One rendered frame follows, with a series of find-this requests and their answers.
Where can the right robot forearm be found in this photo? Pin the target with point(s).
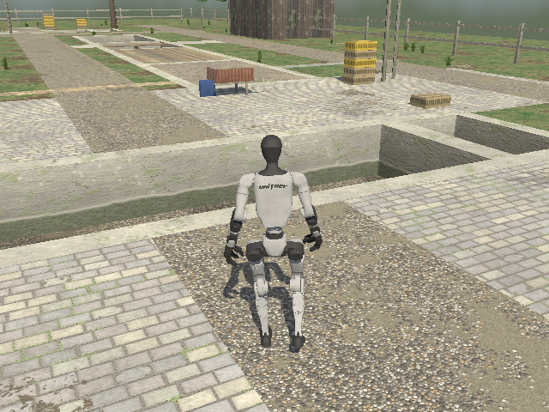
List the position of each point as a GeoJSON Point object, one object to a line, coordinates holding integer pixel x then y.
{"type": "Point", "coordinates": [313, 224]}

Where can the robot left upper arm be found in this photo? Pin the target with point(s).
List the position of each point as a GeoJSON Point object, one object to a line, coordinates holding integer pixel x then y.
{"type": "Point", "coordinates": [245, 182]}

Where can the robot right thigh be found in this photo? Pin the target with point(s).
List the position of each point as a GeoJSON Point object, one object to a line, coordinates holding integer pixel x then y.
{"type": "Point", "coordinates": [296, 255]}

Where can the robot left hand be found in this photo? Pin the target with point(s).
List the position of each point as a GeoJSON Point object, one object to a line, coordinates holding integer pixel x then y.
{"type": "Point", "coordinates": [228, 253]}

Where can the robot right upper arm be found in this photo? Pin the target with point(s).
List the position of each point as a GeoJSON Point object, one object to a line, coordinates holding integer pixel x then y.
{"type": "Point", "coordinates": [300, 180]}

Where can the left robot forearm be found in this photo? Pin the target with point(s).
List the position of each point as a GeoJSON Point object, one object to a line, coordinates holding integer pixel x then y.
{"type": "Point", "coordinates": [233, 232]}

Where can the left robot foot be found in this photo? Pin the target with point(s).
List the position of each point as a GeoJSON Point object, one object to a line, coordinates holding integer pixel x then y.
{"type": "Point", "coordinates": [266, 340]}

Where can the robot right hand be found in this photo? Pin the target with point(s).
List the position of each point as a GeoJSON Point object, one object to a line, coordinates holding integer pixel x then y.
{"type": "Point", "coordinates": [310, 239]}

